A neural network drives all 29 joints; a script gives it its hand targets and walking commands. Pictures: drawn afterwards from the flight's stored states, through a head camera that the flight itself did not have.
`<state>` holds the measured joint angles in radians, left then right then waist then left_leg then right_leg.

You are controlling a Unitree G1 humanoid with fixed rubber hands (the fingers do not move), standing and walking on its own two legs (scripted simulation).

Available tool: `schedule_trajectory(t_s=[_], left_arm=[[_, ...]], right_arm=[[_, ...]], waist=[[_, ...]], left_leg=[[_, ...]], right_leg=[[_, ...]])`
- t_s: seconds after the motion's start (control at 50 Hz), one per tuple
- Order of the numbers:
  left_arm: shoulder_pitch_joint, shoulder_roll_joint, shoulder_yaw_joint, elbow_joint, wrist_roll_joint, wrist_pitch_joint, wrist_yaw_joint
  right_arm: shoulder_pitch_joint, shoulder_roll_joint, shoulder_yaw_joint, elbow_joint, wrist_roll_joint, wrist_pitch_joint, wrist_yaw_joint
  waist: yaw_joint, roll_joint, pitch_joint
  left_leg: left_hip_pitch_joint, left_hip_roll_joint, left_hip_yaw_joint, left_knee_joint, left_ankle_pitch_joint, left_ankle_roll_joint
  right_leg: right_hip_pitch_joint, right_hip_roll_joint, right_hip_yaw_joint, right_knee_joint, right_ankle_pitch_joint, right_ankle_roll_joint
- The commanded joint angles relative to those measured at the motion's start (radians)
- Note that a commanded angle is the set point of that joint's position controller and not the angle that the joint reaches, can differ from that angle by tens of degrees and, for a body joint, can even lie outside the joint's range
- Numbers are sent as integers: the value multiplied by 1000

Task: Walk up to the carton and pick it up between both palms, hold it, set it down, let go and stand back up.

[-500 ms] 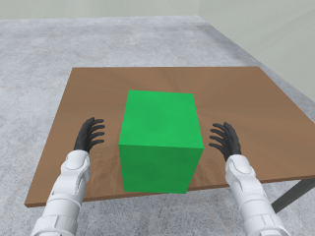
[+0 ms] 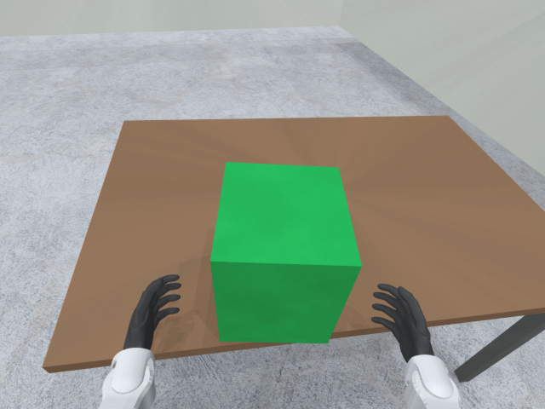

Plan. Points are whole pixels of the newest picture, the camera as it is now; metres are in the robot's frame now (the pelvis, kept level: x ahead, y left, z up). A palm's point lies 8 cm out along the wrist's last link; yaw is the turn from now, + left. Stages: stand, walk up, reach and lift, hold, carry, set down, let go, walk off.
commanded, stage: set down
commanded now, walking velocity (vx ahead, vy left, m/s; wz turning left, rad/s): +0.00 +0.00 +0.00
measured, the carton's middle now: (278, 255) +0.39 +0.01 -0.01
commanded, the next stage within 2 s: let go in 1.44 s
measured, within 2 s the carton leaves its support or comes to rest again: neither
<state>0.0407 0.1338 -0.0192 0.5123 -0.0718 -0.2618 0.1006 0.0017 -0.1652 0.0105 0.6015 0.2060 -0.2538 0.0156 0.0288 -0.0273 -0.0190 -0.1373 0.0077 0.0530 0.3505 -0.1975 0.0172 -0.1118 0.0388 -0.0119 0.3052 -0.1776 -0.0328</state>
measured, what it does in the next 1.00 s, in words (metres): stands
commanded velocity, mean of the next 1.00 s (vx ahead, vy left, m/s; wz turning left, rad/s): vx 0.00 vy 0.00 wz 0.00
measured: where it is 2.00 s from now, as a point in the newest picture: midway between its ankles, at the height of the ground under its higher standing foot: outside the picture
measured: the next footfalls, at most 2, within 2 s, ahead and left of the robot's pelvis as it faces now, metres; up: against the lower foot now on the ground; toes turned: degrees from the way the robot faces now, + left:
none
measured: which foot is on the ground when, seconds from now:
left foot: down 0.00-1.00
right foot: down 0.00-1.00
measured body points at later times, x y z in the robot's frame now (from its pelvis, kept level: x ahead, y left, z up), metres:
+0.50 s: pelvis -0.01 -0.01 -0.01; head -0.01 +0.01 +0.44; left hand +0.20 +0.21 -0.05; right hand +0.21 -0.21 -0.05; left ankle -0.01 +0.10 -0.75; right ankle -0.01 -0.10 -0.75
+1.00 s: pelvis +0.01 +0.00 +0.00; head +0.00 +0.01 +0.45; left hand +0.18 +0.22 -0.07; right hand +0.19 -0.21 -0.07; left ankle -0.01 +0.10 -0.75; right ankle -0.01 -0.10 -0.75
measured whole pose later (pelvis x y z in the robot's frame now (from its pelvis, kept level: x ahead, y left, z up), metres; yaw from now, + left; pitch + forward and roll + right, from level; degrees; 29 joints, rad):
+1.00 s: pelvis +0.01 +0.00 +0.00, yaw +0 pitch -4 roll +0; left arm 0.24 0.19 -0.01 0.52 -0.03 -0.12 0.04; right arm 0.20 -0.16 0.03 0.71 0.10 -0.32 0.02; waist 0.03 -0.03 0.03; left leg -0.05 0.01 0.05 0.33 -0.21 0.01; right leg -0.04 0.04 0.00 0.31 -0.21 -0.04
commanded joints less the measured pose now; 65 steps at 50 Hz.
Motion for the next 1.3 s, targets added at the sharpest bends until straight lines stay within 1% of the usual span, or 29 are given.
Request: schedule_trajectory(t_s=[0.0,0.12,0.24,0.3,0.38,0.42,0.48,0.58,0.68,0.8,0.9,1.08,1.28], left_arm=[[-109,48,4,-91,2,-102,9],[-68,48,-13,-28,-8,-163,11],[-34,59,-18,25,-16,-218,3],[-42,71,-14,47,-18,-224,-1],[-79,96,-13,35,-31,-168,-1],[-67,103,-17,18,-39,-141,0],[-26,111,-6,16,-32,-105,-6],[40,113,16,8,-3,-43,-31],[80,115,27,-33,17,9,-51],[106,118,27,-80,34,63,-58],[124,120,29,-97,46,110,-59],[137,130,41,-101,63,196,-69],[121,147,49,-87,70,274,-83]], right_arm=[[-116,-85,-25,-87,-5,-107,7],[-67,-70,-20,-18,-15,-176,14],[-27,-57,-14,43,-15,-251,19],[-30,-57,-12,73,-24,-273,20],[-56,-54,-16,66,-53,-245,17],[-44,-48,-15,50,-55,-227,15],[-6,-44,-4,57,-55,-207,12],[55,-53,9,68,-61,-184,0],[90,-68,8,45,-70,-165,-7],[120,-77,-2,21,-86,-132,-3],[138,-80,-11,15,-104,-100,1],[150,-89,-25,13,-138,-47,2],[141,-96,-39,23,-173,6,2]], waist=[[4,33,-142],[1,23,-102],[-1,16,-79],[-3,14,-62],[-6,2,-41],[-3,-1,-49],[1,10,-62],[2,16,-55],[2,15,-27],[1,22,-6],[2,27,-4],[4,30,-1],[-3,32,10]], left_leg=[[104,19,-64,12,294,-35],[73,18,-59,17,222,-34],[32,8,-54,35,174,-37],[11,6,-47,32,124,-34],[-13,8,-31,2,29,-19],[-9,9,-25,-5,29,-17],[14,7,-23,-10,76,-22],[67,1,-23,-12,181,-32],[108,1,-23,-15,250,-37],[143,9,-18,-22,276,-39],[158,11,-14,-25,277,-39],[166,9,-10,-22,279,-37],[163,10,-7,-15,258,-35]], right_leg=[[-38,-31,68,-24,107,-33],[-62,-34,66,-8,44,-28],[-65,-37,64,20,21,-18],[-64,-42,66,28,-8,-15],[-55,-55,74,23,-79,-14],[-41,-58,75,23,-70,-13],[-8,-59,77,21,0,-14],[27,-55,71,3,117,-12],[24,-49,60,-19,169,-11],[0,-45,47,-43,150,-17],[-14,-44,41,-55,129,-19],[-29,-39,29,-63,111,-14],[-47,-36,14,-59,84,-7]])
